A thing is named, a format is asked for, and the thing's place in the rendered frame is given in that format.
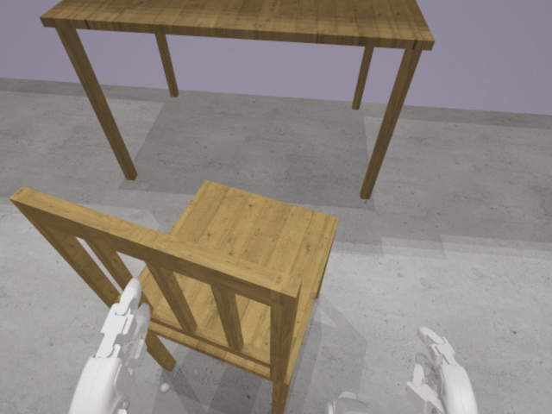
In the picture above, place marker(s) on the table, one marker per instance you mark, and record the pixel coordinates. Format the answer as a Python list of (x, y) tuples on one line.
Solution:
[(362, 23)]

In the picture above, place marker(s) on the right robot shin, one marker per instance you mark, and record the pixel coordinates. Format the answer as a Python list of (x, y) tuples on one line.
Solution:
[(347, 395)]

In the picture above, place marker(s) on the right robot hand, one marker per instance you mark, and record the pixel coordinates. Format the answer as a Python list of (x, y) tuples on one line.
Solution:
[(449, 390)]

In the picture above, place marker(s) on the left robot hand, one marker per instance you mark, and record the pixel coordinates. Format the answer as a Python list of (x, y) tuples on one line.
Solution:
[(108, 377)]

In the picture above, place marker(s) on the chair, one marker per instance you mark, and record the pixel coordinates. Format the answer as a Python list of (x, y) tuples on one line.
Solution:
[(235, 278)]

